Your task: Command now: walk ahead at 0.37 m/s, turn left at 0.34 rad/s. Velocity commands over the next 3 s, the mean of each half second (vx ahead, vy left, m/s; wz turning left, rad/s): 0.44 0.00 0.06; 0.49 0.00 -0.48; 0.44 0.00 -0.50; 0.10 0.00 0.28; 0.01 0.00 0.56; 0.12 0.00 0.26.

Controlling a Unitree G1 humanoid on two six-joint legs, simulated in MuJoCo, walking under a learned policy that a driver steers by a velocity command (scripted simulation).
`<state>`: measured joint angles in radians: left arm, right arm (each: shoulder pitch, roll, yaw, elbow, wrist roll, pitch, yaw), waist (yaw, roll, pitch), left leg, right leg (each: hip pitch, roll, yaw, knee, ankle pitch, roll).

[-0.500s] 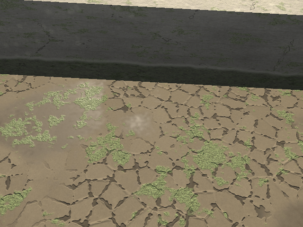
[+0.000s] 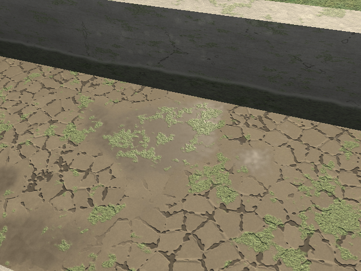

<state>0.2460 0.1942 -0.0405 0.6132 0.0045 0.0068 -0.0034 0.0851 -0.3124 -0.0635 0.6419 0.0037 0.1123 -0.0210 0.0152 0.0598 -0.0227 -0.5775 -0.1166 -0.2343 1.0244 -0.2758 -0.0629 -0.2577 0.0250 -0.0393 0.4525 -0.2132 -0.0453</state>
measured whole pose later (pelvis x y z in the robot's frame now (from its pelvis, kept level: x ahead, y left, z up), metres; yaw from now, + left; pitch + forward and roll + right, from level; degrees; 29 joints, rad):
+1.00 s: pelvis +0.02 +0.04 -0.03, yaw -14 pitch +0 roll +1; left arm 0.15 0.19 0.00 0.57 -0.01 0.09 0.01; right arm 0.09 -0.18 -0.01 0.57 -0.03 0.07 -0.03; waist 0.01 0.01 0.02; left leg -0.31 0.07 0.17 0.78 -0.46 0.00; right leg -0.41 0.10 0.18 0.80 -0.38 0.00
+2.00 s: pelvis -0.05 +0.02 -0.02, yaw -18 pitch +0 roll -2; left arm 0.14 0.23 0.02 0.65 0.00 0.05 0.05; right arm 0.24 -0.25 -0.02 0.59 0.01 0.08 -0.03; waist -0.02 0.00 0.02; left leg -0.36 -0.02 -0.11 0.70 -0.34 0.00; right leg -0.34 0.01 -0.15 0.61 -0.28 -0.05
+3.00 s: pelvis -0.11 +0.03 +0.00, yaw +5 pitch +1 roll +1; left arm 0.28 0.25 0.03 0.66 0.02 0.05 0.00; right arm 0.37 -0.20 0.00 0.74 -0.02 0.03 -0.01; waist -0.02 -0.05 -0.07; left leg -0.18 -0.05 -0.05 0.43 -0.28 0.03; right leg -0.52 -0.01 -0.02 0.96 -0.34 0.01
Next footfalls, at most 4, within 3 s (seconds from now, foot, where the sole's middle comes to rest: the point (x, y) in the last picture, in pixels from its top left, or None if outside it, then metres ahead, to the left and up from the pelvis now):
0.18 left None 0.05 0.13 -0.78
1.48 right None -0.02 -0.10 -0.78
2.34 right None -0.05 -0.11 -0.78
2.78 left None -0.11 0.14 -0.78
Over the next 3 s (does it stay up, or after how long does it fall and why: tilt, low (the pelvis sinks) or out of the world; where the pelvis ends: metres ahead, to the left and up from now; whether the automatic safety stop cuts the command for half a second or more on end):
stays up -0.11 0.03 0.00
